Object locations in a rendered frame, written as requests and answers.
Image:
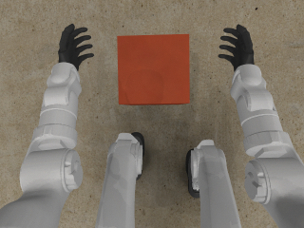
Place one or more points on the robot thigh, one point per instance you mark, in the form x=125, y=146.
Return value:
x=117, y=202
x=218, y=208

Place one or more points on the robot left forearm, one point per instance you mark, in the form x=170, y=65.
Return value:
x=59, y=111

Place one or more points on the left robot upper arm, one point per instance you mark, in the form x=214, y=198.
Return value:
x=47, y=178

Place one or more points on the robot right forearm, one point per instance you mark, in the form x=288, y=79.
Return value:
x=263, y=133

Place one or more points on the robot left hand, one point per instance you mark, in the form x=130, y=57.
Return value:
x=68, y=51

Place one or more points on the robot right hand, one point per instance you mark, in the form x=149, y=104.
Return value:
x=243, y=51

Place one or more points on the carton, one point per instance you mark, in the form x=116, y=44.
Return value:
x=153, y=69

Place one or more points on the left robot thigh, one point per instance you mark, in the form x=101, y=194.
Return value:
x=117, y=202

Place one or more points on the right robot upper arm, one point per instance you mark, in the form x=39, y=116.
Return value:
x=277, y=184

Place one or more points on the right robot thigh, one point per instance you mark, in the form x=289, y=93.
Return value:
x=218, y=208

